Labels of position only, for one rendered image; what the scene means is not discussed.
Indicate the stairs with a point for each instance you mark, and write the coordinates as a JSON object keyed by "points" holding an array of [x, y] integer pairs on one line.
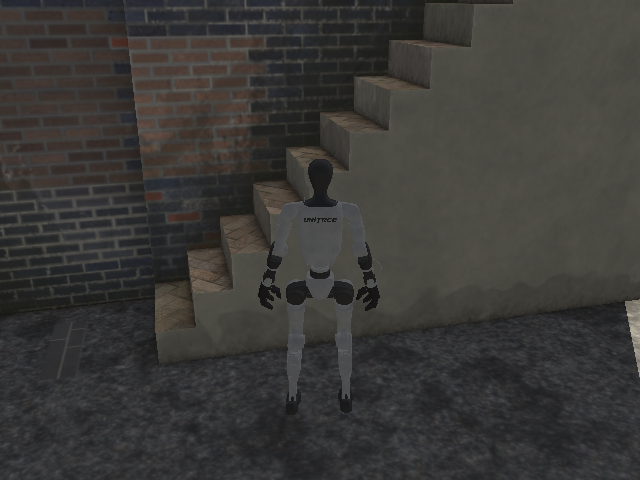
{"points": [[497, 173]]}

